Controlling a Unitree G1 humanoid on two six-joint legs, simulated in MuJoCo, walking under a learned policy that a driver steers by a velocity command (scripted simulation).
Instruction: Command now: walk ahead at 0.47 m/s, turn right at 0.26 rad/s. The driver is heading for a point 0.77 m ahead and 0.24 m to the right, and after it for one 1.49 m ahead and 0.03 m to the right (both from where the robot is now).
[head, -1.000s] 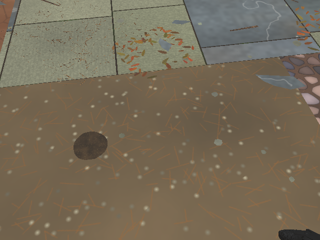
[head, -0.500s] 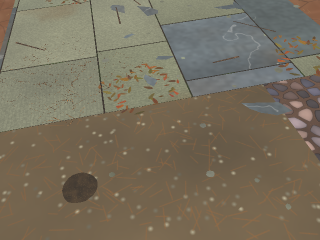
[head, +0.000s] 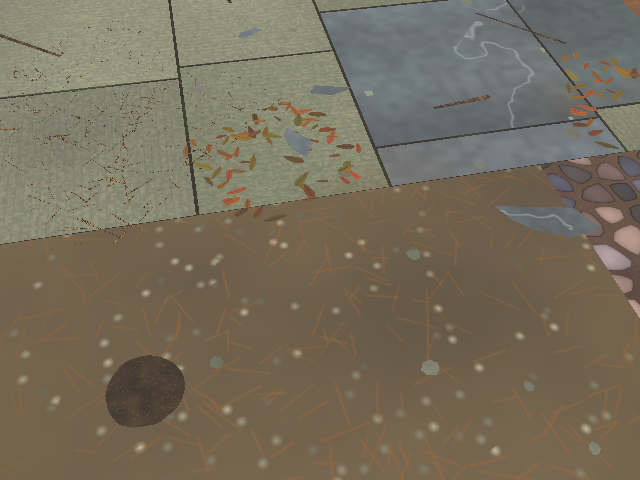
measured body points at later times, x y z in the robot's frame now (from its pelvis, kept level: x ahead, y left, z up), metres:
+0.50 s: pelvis +0.27 -0.03 -0.02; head +0.31 -0.05 +0.43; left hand +0.52 +0.16 -0.11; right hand +0.22 -0.31 -0.16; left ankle +0.08 +0.12 -0.66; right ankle +0.36 -0.12 -0.73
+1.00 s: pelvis +0.53 -0.06 -0.01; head +0.57 -0.07 +0.44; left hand +0.76 +0.14 -0.12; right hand +0.57 -0.38 -0.09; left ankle +0.68 -0.02 -0.73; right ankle +0.37 -0.12 -0.65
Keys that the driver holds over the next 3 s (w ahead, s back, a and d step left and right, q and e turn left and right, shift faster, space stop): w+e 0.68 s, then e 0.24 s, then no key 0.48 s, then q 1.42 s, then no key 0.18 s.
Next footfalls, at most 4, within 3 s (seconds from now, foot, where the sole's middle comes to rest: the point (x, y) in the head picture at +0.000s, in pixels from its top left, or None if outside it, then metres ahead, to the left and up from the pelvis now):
0.44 right None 0.39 -0.13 -0.77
0.90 left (362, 374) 0.71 -0.05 -0.77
1.26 right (444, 461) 0.53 -0.22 -0.77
2.06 right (452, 439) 0.57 -0.24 -0.77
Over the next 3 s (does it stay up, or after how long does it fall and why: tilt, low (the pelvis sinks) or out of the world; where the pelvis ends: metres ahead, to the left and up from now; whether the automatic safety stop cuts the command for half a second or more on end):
stays up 0.58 -0.09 0.00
